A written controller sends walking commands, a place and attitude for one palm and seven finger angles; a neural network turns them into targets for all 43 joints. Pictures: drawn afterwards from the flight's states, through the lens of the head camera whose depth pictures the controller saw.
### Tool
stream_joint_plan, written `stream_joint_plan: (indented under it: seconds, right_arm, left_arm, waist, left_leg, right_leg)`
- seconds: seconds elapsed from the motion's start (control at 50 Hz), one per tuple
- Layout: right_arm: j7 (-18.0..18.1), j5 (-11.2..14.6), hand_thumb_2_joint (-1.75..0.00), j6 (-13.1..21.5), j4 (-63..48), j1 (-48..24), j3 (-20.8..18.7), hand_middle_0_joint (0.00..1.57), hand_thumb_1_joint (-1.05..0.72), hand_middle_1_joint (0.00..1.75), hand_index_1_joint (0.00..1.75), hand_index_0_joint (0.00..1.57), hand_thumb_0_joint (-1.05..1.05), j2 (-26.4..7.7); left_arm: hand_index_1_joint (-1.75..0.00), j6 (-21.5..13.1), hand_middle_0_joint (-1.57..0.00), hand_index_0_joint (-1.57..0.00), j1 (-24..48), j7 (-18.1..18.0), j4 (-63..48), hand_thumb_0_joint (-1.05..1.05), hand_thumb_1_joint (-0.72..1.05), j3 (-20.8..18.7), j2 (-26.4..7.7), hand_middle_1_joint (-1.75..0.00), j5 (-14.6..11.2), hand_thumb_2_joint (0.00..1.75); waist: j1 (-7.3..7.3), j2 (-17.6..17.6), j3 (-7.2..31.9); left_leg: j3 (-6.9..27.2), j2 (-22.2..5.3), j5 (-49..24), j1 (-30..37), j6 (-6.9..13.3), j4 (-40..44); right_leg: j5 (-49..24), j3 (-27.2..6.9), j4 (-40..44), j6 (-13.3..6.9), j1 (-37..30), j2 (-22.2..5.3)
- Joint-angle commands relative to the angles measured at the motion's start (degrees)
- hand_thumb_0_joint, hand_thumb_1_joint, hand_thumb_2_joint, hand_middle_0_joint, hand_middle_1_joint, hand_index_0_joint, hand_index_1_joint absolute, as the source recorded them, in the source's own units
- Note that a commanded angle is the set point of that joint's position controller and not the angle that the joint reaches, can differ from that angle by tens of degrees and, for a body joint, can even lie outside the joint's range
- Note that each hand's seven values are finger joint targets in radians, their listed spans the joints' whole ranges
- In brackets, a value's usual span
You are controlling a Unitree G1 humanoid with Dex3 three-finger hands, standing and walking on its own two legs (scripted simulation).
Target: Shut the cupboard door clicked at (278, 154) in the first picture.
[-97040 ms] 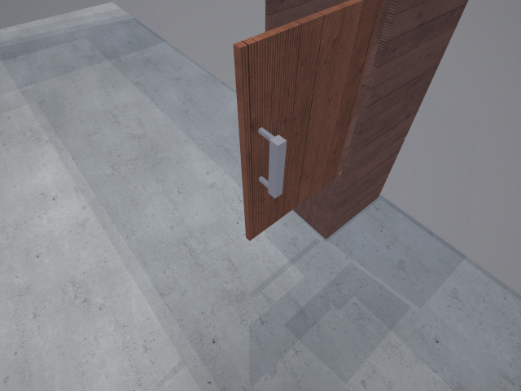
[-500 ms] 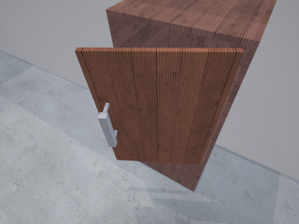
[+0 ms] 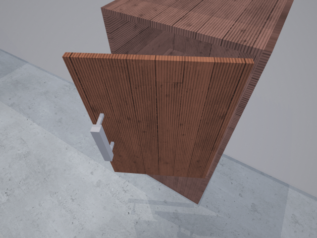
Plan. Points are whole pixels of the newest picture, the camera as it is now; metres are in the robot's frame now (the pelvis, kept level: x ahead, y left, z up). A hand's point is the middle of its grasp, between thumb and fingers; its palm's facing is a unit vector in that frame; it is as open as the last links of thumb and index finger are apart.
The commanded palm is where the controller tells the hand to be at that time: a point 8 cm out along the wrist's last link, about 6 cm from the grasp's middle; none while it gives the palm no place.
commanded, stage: come to a stop and stand still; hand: left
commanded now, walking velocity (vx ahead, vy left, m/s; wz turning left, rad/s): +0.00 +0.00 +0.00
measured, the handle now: (105, 138) +0.39 +0.20 -0.02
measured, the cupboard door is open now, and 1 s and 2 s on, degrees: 27 27 27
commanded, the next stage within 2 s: look again from close up in 0.42 s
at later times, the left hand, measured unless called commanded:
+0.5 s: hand out of the picture +0.01 +0.15 -0.17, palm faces +0.03 -0.98 -0.20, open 7.3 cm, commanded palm none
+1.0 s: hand out of the picture +0.00 +0.15 -0.17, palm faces +0.04 -0.98 -0.19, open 7.3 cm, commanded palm none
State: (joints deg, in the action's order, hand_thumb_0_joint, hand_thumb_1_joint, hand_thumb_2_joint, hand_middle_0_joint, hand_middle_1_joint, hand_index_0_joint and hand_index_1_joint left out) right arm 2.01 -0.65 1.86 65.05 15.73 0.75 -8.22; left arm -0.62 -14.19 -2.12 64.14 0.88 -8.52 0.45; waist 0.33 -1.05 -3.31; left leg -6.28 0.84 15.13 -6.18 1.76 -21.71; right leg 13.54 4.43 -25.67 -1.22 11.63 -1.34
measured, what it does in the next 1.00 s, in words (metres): stands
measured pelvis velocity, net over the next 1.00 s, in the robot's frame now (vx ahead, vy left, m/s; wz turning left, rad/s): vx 0.01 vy -0.02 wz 0.01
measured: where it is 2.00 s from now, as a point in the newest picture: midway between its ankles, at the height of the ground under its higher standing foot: outside the picture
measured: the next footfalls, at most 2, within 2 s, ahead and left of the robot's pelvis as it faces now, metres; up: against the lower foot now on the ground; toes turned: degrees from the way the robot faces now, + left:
right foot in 1.74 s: -0.03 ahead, -0.11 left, +0.00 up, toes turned +1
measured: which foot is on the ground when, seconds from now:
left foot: down 0.00-1.00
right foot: down 0.00-1.00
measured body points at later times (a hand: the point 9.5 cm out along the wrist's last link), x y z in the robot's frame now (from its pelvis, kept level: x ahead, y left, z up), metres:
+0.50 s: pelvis +0.01 -0.01 +0.00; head +0.04 -0.02 +0.45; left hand +0.01 +0.21 -0.16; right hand +0.01 -0.23 -0.16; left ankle -0.04 +0.09 -0.74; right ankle +0.00 -0.10 -0.74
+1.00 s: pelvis +0.01 -0.02 +0.00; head +0.03 -0.02 +0.45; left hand +0.00 +0.20 -0.16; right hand +0.00 -0.22 -0.16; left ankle -0.04 +0.09 -0.74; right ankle +0.00 -0.10 -0.74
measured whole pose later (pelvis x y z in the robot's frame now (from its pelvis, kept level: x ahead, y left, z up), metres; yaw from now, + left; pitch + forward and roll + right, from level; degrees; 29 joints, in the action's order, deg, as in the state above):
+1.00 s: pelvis +0.01 -0.02 +0.00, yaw +1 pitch -1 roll +0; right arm 2.5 -0.6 1.6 66.8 15.8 0.5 -6.7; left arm -0.9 -15.6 -2.2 64.5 0.6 -8.2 0.3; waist 0.7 0.1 -3.6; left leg -5.2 -0.6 15.1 -4.4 0.3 -20.6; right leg 13.4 5.6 -23.4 -2.5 9.0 0.2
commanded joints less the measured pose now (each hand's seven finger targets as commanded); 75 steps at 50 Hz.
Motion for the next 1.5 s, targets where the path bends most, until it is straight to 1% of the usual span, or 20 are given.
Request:
stream_joint_plan:
  seconds: [0.0,0.34,0.36,0.38,0.64,0.74,0.88,0.94,1.06,1.1,1.18,1.28,1.32,1.36,1.38,1.4,1.42,1.44,1.46,1.48]
  right_arm:
    - [0.0,-0.1,-0.90,0.4,-1.0,4.4,-0.5,0.20,-0.90,0.30,0.30,0.20,0.00,-4.3]
    - [0.3,-0.2,-0.90,0.3,-0.1,4.2,-0.6,0.20,-0.90,0.30,0.30,0.20,0.00,-3.5]
    - [0.3,-0.1,-0.90,0.3,0.0,4.0,-0.7,0.20,-0.90,0.30,0.30,0.20,0.00,-3.7]
    - [0.3,-0.1,-0.90,0.2,0.0,3.9,-0.6,0.20,-0.90,0.30,0.30,0.20,0.00,-3.7]
    - [0.3,-0.2,-0.90,0.2,0.3,4.3,-0.6,0.20,-0.90,0.30,0.30,0.20,0.00,-3.2]
    - [0.3,-0.2,-0.90,0.2,0.3,4.5,-0.7,0.20,-0.90,0.30,0.30,0.20,0.00,-2.9]
    - [0.4,-0.1,-0.90,0.2,0.5,4.7,-0.8,0.20,-0.90,0.30,0.30,0.20,0.00,-3.1]
    - [0.4,-0.1,-0.90,0.2,0.6,4.9,-0.7,0.20,-0.90,0.30,0.30,0.20,0.00,-2.6]
    - [0.4,-0.1,-0.90,0.2,0.6,4.9,-0.7,0.20,-0.90,0.30,0.30,0.20,0.00,-3.0]
    - [0.4,0.0,-0.90,0.2,0.2,4.7,-0.9,0.20,-0.90,0.30,0.30,0.20,0.00,-3.2]
    - [0.5,0.1,-0.90,-0.4,-0.8,4.3,-1.4,0.20,-0.90,0.30,0.30,0.20,0.00,-3.1]
    - [0.4,0.0,-0.90,-1.9,-3.1,3.0,-2.9,0.20,-0.90,0.30,0.30,0.20,0.00,-4.3]
    - [0.3,0.0,-0.90,-2.5,-4.1,2.7,-3.4,0.20,-0.90,0.30,0.30,0.20,0.00,-4.4]
    - [0.2,0.1,-0.90,-3.1,-4.8,2.8,-3.9,0.20,-0.90,0.30,0.30,0.20,0.00,-4.0]
    - [0.0,0.0,-0.90,-3.5,-5.1,2.5,-4.1,0.20,-0.90,0.30,0.30,0.20,0.00,-3.6]
    - [-0.1,0.0,-0.90,-3.7,-5.3,2.5,-4.1,0.20,-0.90,0.30,0.30,0.20,0.00,-2.8]
    - [-0.2,0.0,-0.90,-3.7,-5.0,3.0,-4.1,0.20,-0.90,0.30,0.30,0.20,0.00,-2.3]
    - [-0.3,0.1,-0.90,-3.5,-4.5,4.2,-3.9,0.20,-0.90,0.30,0.30,0.20,0.00,-1.8]
    - [-0.7,0.1,-0.90,-3.0,-4.0,6.0,-3.6,0.20,-0.90,0.30,0.30,0.20,0.00,-1.1]
    - [-0.8,-0.1,-0.90,-2.3,-3.5,7.0,-3.2,0.20,-0.90,0.30,0.30,0.20,0.00,-1.1]
  left_arm:
    - [-0.30,-1.2,-0.20,-0.20,-4.1,-0.2,-1.4,0.00,0.90,-0.9,-5.4,-0.30,0.0,0.90]
    - [-0.30,-1.3,-0.20,-0.20,-4.8,-0.3,-1.0,0.00,0.90,-1.0,-5.1,-0.30,-0.1,0.90]
    - [-0.30,-1.3,-0.20,-0.20,-4.9,-0.3,-0.9,0.00,0.90,-1.0,-5.0,-0.30,-0.1,0.90]
    - [-0.30,-1.3,-0.20,-0.20,-4.9,-0.3,-0.9,0.00,0.90,-1.0,-5.2,-0.30,-0.1,0.90]
    - [-0.30,-1.3,-0.20,-0.20,-5.2,-0.2,-1.2,0.00,0.90,-1.1,-4.9,-0.30,-0.2,0.90]
    - [-0.30,-1.3,-0.20,-0.20,-5.4,-0.2,-1.2,0.00,0.90,-1.1,-4.8,-0.30,-0.2,0.90]
    - [-0.30,-1.3,-0.20,-0.20,-5.5,-0.3,-1.2,0.00,0.90,-1.1,-4.8,-0.30,-0.2,0.90]
    - [-0.30,-1.2,-0.20,-0.20,-5.5,-0.2,-1.2,0.00,0.90,-1.1,-4.5,-0.30,-0.2,0.90]
    - [-0.30,-1.2,-0.20,-0.20,-5.6,-0.3,-1.2,0.00,0.90,-1.0,-4.3,-0.30,-0.2,0.90]
    - [-0.30,-1.2,-0.20,-0.20,-5.2,-0.3,-1.7,0.00,0.90,-1.3,-4.9,-0.30,-0.1,0.90]
    - [-0.30,-0.6,-0.20,-0.20,-5.5,-0.8,-2.7,0.00,0.90,-1.8,-5.3,-0.30,-0.1,0.90]
    - [-0.30,0.5,-0.20,-0.20,-4.4,-0.9,-4.7,0.00,0.90,-3.1,-6.9,-0.30,0.2,0.90]
    - [-0.30,0.8,-0.20,-0.20,-4.0,-0.8,-5.5,0.00,0.90,-3.5,-7.9,-0.30,0.4,0.90]
    - [-0.30,1.2,-0.20,-0.20,-3.2,-0.8,-6.3,0.00,0.90,-4.0,-8.9,-0.30,0.6,0.90]
    - [-0.30,1.4,-0.20,-0.20,-2.6,-0.8,-6.7,0.00,0.90,-4.3,-9.7,-0.30,0.6,0.90]
    - [-0.30,1.5,-0.20,-0.20,-1.6,-0.9,-7.2,0.00,0.90,-4.4,-9.7,-0.30,0.8,0.90]
    - [-0.30,1.6,-0.20,-0.20,-0.1,-0.9,-7.6,0.00,0.90,-4.4,-9.5,-0.30,1.0,0.90]
    - [-0.30,1.5,-0.20,-0.20,1.3,-0.8,-8.0,0.00,0.90,-4.2,-9.2,-0.30,1.1,0.90]
    - [-0.30,1.7,-0.20,-0.20,2.8,-0.7,-8.7,0.00,0.90,-4.2,-9.1,-0.30,1.1,0.90]
    - [-0.30,1.7,-0.20,-0.20,3.2,-0.5,-9.1,0.00,0.90,-3.9,-8.0,-0.30,0.9,0.90]
  waist:
    - [-0.13,2.1,1.0]
    - [-0.11,1.6,0.6]
    - [-0.01,0.8,0.3]
    - [-0.05,1.5,0.2]
    - [0.10,1.2,0.0]
    - [0.14,2.0,-0.3]
    - [0.08,1.0,0.0]
    - [0.12,1.6,-1.3]
    - [0.14,0.9,-1.4]
    - [0.11,1.1,-1.5]
    - [0.40,0.9,0.4]
    - [0.40,1.4,2.1]
    - [0.21,4.0,3.0]
    - [0.04,7.3,3.4]
    - [0.12,9.7,2.7]
    - [-0.04,11.5,1.9]
    - [-0.46,11.7,1.9]
    - [-1.15,10.5,2.5]
    - [-2.27,10.2,2.5]
    - [-2.36,6.0,1.6]
  left_leg:
    - [6.3,-7.1,-10.8,-2.0,0.2,3.7]
    - [6.1,-7.4,-12.1,-0.7,-0.2,3.9]
    - [6.0,-7.3,-11.9,-1.0,-0.2,3.8]
    - [6.0,-7.2,-11.8,-0.9,-0.3,3.7]
    - [6.2,-7.3,-10.8,-1.1,-0.3,4.2]
    - [6.2,-7.2,-10.2,-1.2,-0.3,4.2]
    - [6.4,-7.2,-10.7,-1.3,-0.4,4.0]
    - [6.4,-7.3,-10.1,-1.8,-0.3,4.6]
    - [6.6,-7.2,-9.8,-1.9,-0.2,4.7]
    - [6.8,-7.3,-11.0,-2.2,-0.3,4.7]
    - [6.2,-7.5,-17.2,-1.7,-0.7,1.9]
    - [5.2,-7.2,-15.6,-3.1,-1.0,-3.1]
    - [4.4,-6.0,-13.0,-3.9,-1.3,-6.4]
    - [3.4,-4.1,-7.5,-5.2,-1.8,-11.1]
    - [2.7,-2.7,-2.3,-6.2,-2.2,-14.3]
    - [3.0,-2.0,6.0,-6.8,-2.5,-16.8]
    - [3.9,-2.4,8.1,-5.9,-2.3,-17.9]
    - [4.4,-2.5,7.8,-3.7,-2.0,-15.3]
    - [4.3,-2.8,4.3,-1.5,-1.6,-9.2]
    - [5.7,-3.7,1.7,0.1,-1.1,-3.0]
  right_leg:
    - [-13.0,-6.8,3.7,-1.5,-2.6,-6.1]
    - [-16.0,-6.7,4.5,-1.8,-4.0,-5.9]
    - [-15.8,-6.7,4.7,-1.7,-3.8,-6.1]
    - [-16.1,-6.8,4.7,-1.7,-3.8,-6.1]
    - [-14.3,-6.8,5.5,-1.7,-4.2,-5.7]
    - [-13.8,-6.8,5.9,-1.6,-4.1,-5.7]
    - [-14.0,-6.8,5.7,-1.7,-4.2,-5.9]
    - [-12.2,-6.5,6.0,-1.6,-3.6,-5.5]
    - [-10.7,-6.6,6.1,-1.6,-3.2,-5.5]
    - [-12.3,-7.0,5.7,-1.7,-3.1,-5.8]
    - [-20.2,-7.6,2.3,-1.9,-3.1,-7.1]
    - [-20.4,-9.1,-0.4,-3.2,-1.1,-8.7]
    - [-21.0,-10.9,0.1,-4.6,-0.2,-10.7]
    - [-19.5,-13.8,2.6,-6.9,1.0,-13.6]
    - [-18.3,-15.5,4.5,-8.4,2.5,-15.7]
    - [-16.1,-16.6,6.3,-10.1,4.3,-17.0]
    - [-10.3,-16.2,7.7,-10.5,6.7,-16.7]
    - [-2.8,-15.0,8.4,-9.8,8.6,-15.3]
    - [5.0,-13.2,7.4,-7.4,10.6,-13.0]
    - [11.7,-10.7,4.9,-4.7,12.8,-9.3]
